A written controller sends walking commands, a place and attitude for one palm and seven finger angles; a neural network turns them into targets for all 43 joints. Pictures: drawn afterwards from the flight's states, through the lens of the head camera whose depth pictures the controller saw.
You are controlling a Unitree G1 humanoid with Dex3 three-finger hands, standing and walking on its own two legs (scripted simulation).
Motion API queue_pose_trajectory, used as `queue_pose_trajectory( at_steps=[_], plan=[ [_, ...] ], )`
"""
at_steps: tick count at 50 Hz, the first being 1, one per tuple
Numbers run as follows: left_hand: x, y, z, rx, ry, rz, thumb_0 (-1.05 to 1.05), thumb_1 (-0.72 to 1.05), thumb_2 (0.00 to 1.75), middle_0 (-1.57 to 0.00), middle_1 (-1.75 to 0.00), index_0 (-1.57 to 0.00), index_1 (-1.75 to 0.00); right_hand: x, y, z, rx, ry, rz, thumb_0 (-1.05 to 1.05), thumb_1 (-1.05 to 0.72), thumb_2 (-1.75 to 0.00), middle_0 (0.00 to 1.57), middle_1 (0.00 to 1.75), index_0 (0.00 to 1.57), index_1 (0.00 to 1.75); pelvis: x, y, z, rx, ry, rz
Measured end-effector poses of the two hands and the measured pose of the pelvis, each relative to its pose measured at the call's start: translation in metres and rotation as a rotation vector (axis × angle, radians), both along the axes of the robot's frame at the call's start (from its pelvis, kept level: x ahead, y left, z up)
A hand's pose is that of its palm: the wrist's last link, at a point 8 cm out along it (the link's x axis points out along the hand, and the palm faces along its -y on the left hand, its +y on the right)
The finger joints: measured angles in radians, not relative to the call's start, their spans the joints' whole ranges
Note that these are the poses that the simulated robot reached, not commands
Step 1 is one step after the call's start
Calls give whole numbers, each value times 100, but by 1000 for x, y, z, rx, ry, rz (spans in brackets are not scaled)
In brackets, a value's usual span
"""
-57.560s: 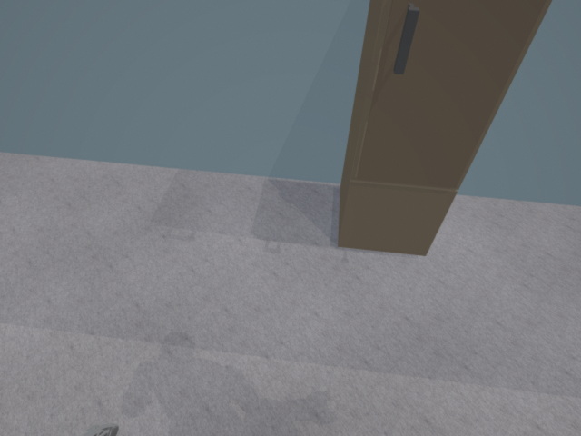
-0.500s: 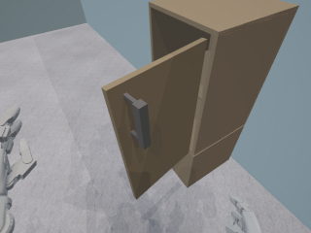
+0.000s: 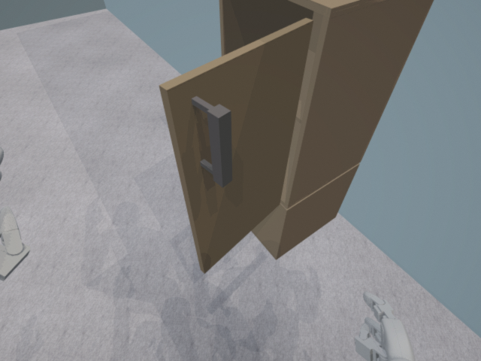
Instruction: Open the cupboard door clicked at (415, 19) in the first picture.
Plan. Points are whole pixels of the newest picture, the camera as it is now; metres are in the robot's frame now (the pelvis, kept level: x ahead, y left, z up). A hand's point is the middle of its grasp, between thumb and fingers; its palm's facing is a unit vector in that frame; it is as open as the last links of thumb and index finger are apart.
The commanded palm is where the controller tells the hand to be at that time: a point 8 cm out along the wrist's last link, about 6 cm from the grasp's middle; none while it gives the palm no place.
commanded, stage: step back with the hand held close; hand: left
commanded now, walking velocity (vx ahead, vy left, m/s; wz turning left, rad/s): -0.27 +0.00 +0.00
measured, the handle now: (211, 143) +0.41 +0.08 +0.16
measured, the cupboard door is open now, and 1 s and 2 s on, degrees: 100 100 100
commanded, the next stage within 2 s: stop stepping back and stand still in 0.50 s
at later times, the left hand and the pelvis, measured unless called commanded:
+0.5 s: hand (10, 319) +0.13 +0.23 +0.18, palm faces +0.41 -0.78 -0.47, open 7.4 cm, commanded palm +0.05 +0.27 +0.19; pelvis -0.09 -0.03 +0.01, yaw -2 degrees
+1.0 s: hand out of the picture +0.00 +0.20 +0.18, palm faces +0.40 -0.77 -0.49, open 7.4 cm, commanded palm -0.04 +0.24 +0.19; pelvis -0.19 -0.05 +0.01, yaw +0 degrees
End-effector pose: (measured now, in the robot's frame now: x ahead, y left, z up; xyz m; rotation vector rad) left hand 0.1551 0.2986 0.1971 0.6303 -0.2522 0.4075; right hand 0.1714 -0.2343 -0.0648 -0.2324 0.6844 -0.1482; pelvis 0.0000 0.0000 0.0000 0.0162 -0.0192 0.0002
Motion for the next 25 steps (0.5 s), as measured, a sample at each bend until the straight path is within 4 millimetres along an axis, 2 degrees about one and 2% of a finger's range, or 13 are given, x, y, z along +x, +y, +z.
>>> queue_pose_trajectory(
  at_steps=[5,11,19,22,25],
  plan=[
    [-17,-6,-8,-35,-38,6,2,89,90,-21,-30,-21,-30,-19,0,-9,4,16,24,1,-90,-90,20,30,20,30,-18,-3,-6,-12,-1,12],
    [-35,-9,-12,-57,-90,-68,2,89,90,-22,-30,-21,-30,-54,-1,-12,-52,68,20,1,-90,-90,20,30,20,30,-42,1,-12,-24,-9,25],
    [-63,3,15,7,-86,-6,2,89,90,-22,-30,-21,-30,-92,9,-3,9,77,-1,1,-90,-90,20,30,20,30,-63,-6,8,-67,41,11],
    [-68,-7,12,-29,-60,-5,2,89,90,-21,-30,-21,-30,-99,7,-2,32,69,18,1,-90,-90,20,30,20,30,-75,-14,12,-62,70,-10],
    [-71,-29,2,-51,-18,-49,2,89,90,-21,-30,-21,-30,-104,-3,-5,47,48,42,1,-90,-90,20,30,20,30,-93,-26,8,-34,93,-25]
  ],
)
